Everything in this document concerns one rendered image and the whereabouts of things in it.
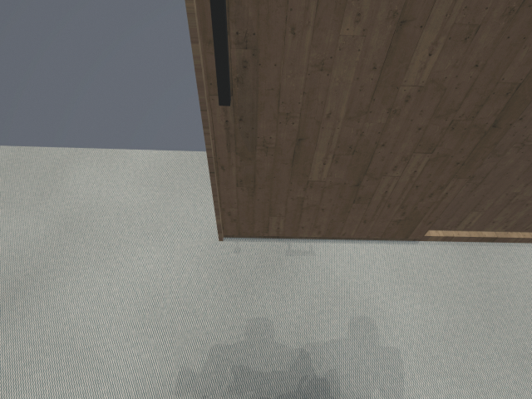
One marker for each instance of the handle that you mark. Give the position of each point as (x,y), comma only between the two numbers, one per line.
(221,50)

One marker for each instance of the wardrobe door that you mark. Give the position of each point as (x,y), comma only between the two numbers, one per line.
(498,196)
(360,118)

